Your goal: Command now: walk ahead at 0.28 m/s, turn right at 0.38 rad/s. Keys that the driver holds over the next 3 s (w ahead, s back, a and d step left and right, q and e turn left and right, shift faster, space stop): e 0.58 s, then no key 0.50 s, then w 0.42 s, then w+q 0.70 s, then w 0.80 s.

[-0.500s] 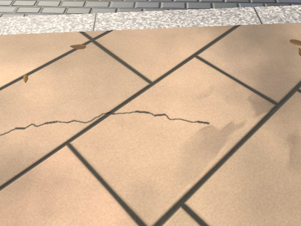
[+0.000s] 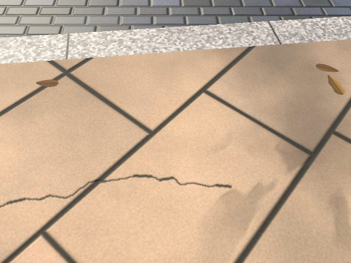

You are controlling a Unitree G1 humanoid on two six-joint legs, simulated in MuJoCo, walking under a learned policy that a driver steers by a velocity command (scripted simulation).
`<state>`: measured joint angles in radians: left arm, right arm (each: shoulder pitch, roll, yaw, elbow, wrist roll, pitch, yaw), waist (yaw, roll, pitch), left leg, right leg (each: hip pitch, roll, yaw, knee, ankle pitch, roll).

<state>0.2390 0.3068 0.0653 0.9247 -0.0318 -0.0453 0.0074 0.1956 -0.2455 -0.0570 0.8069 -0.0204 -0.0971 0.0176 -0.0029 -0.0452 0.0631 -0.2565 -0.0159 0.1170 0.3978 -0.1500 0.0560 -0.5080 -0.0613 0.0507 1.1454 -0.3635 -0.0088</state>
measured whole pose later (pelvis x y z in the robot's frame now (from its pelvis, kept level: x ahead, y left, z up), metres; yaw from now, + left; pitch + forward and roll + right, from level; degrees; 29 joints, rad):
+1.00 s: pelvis +0.18 +0.00 +0.00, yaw -25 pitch +1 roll -1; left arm 0.17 0.29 0.07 0.74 -0.01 0.05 0.03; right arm 0.17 -0.25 -0.04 0.84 0.00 0.00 -0.02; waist -0.02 -0.02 0.03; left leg -0.25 0.01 -0.03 0.49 -0.25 0.00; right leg -0.28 0.01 0.07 0.62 -0.35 0.07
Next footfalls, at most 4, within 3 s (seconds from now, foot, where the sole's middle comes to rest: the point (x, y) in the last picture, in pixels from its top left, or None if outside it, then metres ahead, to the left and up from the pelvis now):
0.30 right None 0.23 -0.14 -0.78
0.74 left None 0.29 0.06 -0.78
1.04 right None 0.14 -0.14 -0.78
1.78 right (256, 255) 0.49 -0.30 -0.78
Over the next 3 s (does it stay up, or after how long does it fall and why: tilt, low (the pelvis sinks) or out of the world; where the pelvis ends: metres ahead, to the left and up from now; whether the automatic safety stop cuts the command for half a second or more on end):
stays up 1.05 -0.22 0.00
